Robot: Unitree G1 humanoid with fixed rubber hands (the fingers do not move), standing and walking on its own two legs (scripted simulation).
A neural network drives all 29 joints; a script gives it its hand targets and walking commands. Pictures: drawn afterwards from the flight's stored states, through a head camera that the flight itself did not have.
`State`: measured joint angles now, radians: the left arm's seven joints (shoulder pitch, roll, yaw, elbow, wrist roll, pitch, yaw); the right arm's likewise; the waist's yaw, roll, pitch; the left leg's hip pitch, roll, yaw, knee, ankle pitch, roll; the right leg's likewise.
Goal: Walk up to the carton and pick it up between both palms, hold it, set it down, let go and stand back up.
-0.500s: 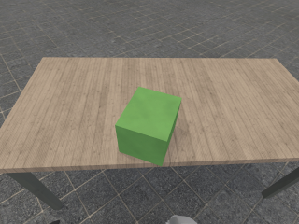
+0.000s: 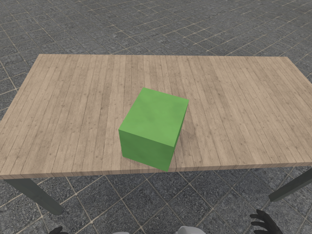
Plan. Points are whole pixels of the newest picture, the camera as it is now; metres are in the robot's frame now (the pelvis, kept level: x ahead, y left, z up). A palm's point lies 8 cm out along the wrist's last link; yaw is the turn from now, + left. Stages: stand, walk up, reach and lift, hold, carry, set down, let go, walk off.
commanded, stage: walk up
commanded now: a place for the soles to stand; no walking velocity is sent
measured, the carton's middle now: (155, 128) +0.44 +0.01 -0.04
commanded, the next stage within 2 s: reach and lift in 0.84 s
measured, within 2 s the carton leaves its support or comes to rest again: neither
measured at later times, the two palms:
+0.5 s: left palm out of the picture +0.11 +0.29 -0.10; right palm out of the picture +0.11 -0.29 -0.09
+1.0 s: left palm out of the picture +0.12 +0.28 -0.10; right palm out of the picture +0.12 -0.30 -0.10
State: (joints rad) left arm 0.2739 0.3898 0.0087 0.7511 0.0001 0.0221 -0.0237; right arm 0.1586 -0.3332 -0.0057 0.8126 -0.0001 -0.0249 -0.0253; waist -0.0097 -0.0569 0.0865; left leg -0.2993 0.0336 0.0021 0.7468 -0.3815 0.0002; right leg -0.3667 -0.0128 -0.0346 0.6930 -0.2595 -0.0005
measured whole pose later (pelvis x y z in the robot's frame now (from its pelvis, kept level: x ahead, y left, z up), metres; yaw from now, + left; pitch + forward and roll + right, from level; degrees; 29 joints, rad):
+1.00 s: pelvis +0.01 +0.00 +0.00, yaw +0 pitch -2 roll +0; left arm 0.19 0.35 0.01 0.68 0.00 0.32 0.01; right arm 0.12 -0.32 -0.09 0.98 -0.01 -0.15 0.02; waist -0.01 0.00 0.08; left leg -0.29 0.03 0.00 0.70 -0.38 0.00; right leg -0.37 -0.01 -0.04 0.67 -0.26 -0.01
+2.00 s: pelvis +0.05 +0.04 +0.01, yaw +0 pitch -3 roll -4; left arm 0.27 0.33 0.01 0.45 0.00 -0.08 -0.13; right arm 0.39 -0.05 -0.05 0.51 -0.01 -0.40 -0.13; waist -0.01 0.00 0.08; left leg -0.19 0.03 0.00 0.67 -0.42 0.00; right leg -0.20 -0.01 -0.04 0.50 -0.24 0.04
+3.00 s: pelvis +0.06 +0.04 +0.01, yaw +0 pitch -3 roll -4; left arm 0.08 0.33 0.00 0.41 -0.10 -0.13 -0.17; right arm 0.21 0.09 0.02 0.47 -0.01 -0.42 -0.33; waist -0.01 0.00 0.08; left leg -0.19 0.03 0.00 0.67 -0.43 0.00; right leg -0.20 -0.01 -0.04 0.50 -0.25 0.05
